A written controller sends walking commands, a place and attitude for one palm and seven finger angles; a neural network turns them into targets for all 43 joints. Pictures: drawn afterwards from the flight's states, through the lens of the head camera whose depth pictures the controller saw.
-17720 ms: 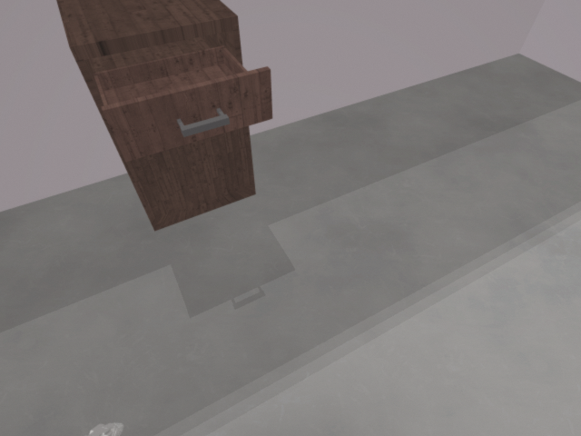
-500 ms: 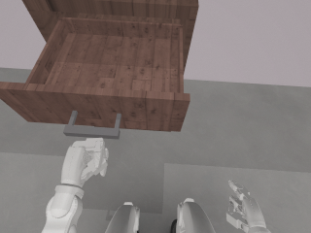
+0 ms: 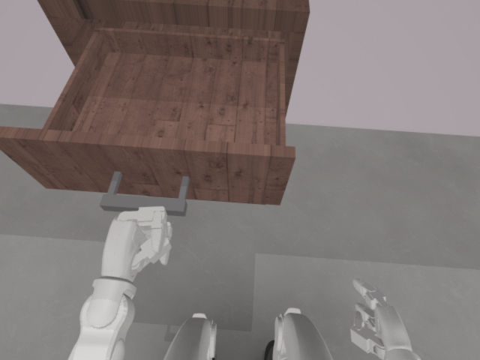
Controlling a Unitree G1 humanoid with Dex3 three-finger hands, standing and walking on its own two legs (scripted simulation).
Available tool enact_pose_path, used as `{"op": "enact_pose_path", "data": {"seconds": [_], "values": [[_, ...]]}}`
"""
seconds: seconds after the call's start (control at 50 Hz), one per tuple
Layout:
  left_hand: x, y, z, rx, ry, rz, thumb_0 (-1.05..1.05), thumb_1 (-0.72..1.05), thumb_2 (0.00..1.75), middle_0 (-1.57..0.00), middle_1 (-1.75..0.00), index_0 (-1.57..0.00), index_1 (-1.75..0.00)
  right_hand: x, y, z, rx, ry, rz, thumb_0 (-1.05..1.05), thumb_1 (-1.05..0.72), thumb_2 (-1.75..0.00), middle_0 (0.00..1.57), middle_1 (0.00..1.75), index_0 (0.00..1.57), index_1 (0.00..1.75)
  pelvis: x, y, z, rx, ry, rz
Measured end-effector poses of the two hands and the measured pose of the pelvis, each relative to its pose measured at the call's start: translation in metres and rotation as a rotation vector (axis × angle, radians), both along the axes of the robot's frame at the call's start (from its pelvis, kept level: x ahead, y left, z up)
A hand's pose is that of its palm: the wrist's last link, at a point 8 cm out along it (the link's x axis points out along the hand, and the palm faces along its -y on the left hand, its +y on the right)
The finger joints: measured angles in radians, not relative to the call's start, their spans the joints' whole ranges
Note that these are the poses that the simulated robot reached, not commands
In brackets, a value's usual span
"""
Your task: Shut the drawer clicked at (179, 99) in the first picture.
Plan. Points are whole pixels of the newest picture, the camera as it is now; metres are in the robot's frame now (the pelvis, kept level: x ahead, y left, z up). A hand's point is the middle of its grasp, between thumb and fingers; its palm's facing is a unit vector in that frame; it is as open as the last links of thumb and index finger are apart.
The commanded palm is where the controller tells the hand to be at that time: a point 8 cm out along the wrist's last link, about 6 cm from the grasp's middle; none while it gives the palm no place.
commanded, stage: push the drawer shut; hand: left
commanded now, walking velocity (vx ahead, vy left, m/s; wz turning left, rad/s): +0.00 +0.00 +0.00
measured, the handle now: (147, 193) +0.37 +0.17 +0.03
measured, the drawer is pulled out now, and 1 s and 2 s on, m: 0.29 0.16 0.06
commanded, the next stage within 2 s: none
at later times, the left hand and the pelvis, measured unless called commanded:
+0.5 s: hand (171, 209) +0.34 +0.12 +0.03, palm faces -0.08 -1.00 -0.04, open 3.1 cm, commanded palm +0.33 +0.18 +0.04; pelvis -0.01 +0.00 +0.01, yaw +0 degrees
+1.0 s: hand (178, 171) +0.42 +0.12 +0.03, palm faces -0.06 -1.00 -0.04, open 3.0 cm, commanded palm +0.40 +0.18 +0.04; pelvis -0.01 +0.00 +0.00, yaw -1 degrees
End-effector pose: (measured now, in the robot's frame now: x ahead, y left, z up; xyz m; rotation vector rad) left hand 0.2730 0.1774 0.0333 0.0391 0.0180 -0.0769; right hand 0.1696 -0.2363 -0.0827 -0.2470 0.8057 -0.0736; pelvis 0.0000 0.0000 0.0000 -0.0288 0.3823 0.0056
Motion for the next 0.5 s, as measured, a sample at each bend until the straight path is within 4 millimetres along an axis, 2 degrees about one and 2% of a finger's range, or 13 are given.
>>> {"op": "enact_pose_path", "data": {"seconds": [0.2,0.5], "values": [[0.02,0.001,-0.003,0.006,0.012,-0.004,-0.04,0.86,0.93,-1.4,-1.59,-1.4,-1.6,-0.011,-0.003,-0.008,0.0,0.05,-0.018,0.02,-0.91,-0.9,0.2,0.3,0.21,0.3,-0.003,-0.004,0.001,0.003,0.002,0.002],[0.055,0.001,0.001,0.005,0.008,-0.002,0.01,0.85,0.92,-1.4,-1.59,-1.39,-1.6,-0.043,-0.016,-0.007,-0.018,0.116,-0.076,0.01,-0.91,-0.9,0.2,0.3,0.21,0.3,-0.007,-0.004,0.006,0.007,-0.003,-0.008]]}}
